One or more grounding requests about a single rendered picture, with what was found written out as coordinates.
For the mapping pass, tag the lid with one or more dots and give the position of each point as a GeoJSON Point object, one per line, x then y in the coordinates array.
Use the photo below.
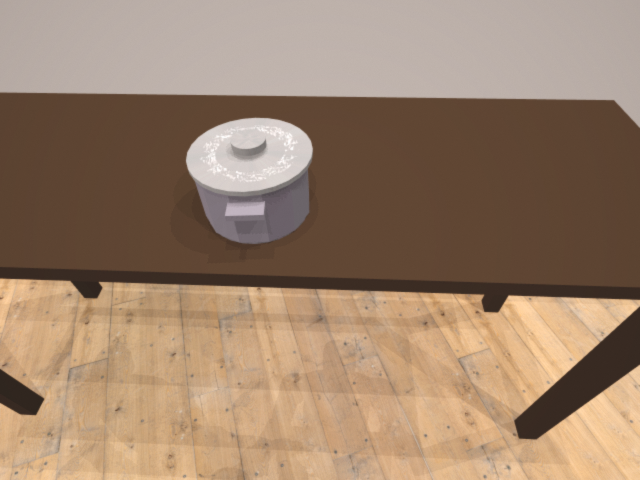
{"type": "Point", "coordinates": [213, 165]}

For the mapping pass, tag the table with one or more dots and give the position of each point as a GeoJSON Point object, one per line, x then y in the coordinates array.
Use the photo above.
{"type": "Point", "coordinates": [495, 197]}

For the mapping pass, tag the knob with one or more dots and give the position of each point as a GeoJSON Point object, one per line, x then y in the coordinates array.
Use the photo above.
{"type": "Point", "coordinates": [248, 142]}

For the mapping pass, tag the pot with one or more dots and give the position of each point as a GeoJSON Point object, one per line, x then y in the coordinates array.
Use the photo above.
{"type": "Point", "coordinates": [259, 218]}

